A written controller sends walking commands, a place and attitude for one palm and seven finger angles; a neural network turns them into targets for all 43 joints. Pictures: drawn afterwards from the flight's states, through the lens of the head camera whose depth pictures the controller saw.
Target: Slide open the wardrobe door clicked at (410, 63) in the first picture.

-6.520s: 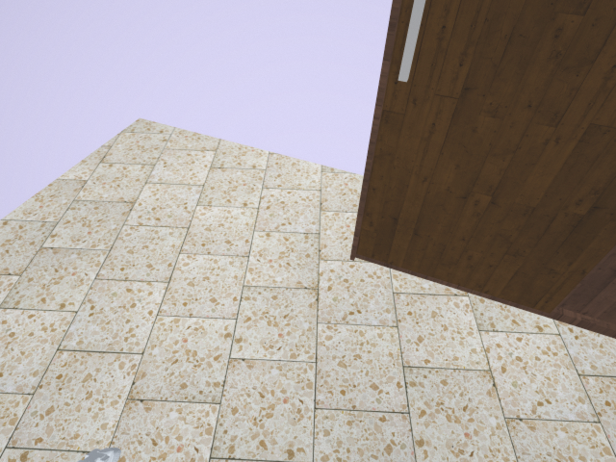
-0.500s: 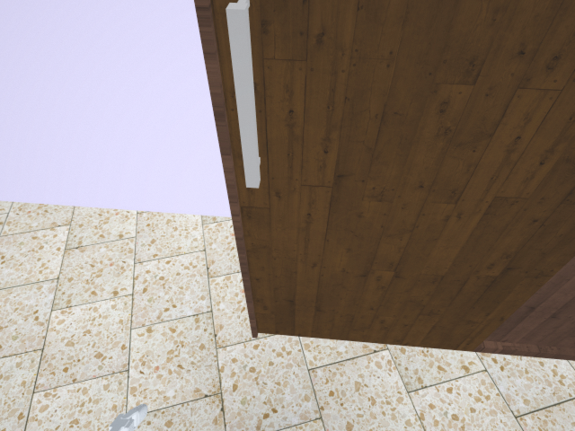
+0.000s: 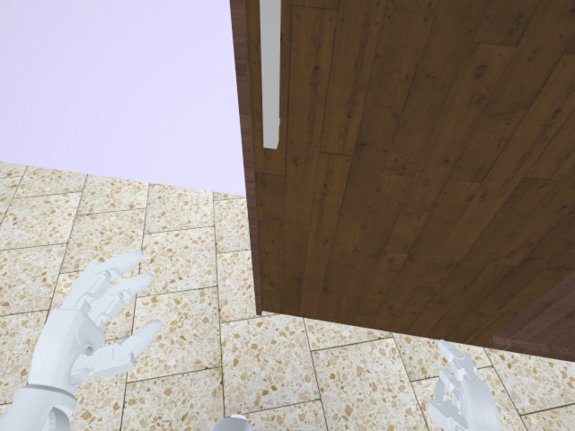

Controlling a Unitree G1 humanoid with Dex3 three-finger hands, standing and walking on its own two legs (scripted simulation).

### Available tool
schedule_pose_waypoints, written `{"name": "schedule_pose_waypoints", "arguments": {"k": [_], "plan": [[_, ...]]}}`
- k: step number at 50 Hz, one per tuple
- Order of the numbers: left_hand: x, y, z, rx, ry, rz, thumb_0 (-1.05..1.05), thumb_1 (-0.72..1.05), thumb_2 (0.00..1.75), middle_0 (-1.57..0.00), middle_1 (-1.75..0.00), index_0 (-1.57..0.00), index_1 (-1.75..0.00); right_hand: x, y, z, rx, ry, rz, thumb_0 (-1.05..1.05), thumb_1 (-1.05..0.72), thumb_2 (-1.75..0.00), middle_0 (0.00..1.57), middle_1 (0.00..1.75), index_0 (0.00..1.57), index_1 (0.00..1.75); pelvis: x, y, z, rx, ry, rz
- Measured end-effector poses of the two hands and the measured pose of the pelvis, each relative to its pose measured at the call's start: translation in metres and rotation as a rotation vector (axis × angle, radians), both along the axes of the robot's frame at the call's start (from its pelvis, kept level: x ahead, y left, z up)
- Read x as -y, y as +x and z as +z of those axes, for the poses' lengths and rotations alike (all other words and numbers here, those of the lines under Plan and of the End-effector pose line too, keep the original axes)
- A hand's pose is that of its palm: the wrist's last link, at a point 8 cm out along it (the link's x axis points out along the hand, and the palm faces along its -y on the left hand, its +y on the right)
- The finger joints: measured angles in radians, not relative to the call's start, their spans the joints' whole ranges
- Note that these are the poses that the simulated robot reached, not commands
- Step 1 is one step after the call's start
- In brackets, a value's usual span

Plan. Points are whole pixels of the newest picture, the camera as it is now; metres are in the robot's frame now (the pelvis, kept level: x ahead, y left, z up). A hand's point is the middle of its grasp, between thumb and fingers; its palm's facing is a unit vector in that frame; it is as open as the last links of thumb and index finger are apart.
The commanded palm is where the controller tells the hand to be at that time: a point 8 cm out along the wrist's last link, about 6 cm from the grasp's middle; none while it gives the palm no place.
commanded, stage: raise the hand with hooked fingers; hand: left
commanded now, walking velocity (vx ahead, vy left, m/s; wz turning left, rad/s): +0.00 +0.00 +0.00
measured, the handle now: (273, 55) +0.56 +0.08 +0.24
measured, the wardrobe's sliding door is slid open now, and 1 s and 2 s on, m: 0.00 0.00 0.00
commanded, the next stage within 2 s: move the hooked fingers beside the handle in 1.50 s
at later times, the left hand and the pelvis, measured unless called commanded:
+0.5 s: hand (70, 263) +0.25 +0.26 +0.15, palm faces -0.01 -1.00 -0.07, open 12.7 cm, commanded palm +0.22 +0.31 +0.17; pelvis +0.01 +0.03 +0.03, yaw -1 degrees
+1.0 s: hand (16, 177) +0.28 +0.29 +0.24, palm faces +0.02 -0.99 -0.10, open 14.0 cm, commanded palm +0.25 +0.33 +0.25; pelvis +0.01 +0.02 +0.05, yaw +0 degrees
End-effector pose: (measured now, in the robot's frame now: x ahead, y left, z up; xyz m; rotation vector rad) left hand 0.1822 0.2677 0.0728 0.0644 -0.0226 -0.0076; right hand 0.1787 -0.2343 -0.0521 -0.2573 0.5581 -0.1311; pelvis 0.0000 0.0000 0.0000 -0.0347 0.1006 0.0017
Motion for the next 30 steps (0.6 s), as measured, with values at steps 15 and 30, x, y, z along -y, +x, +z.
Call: {"name": "schedule_pose_waypoints", "arguments": {"k": [15, 30], "plan": [[-0.03, 0.037, 0.05, -0.01, -0.006, -0.025, 0.01, 0.05, 0.53, -0.26, -0.85, -0.26, -0.85, -0.017, -0.04, 0.008, -0.047, 0.042, -0.052, 0.01, -0.9, -0.89, 0.2, 0.3, 0.21, 0.3, -0.02, 0.006, 0.024, 0.045, 0.007, -0.031], [-0.061, 0.051, 0.103, 0.057, 0.008, 0.003, 0.0, -0.3, 0.38, -0.29, -1.07, -0.29, -1.07, -0.036, 0.0, 0.042, 0.072, 0.026, 0.019, 0.01, -0.9, -0.89, 0.2, 0.3, 0.2, 0.3, -0.028, 0.007, 0.039, 0.126, 0.007, -0.016]]}}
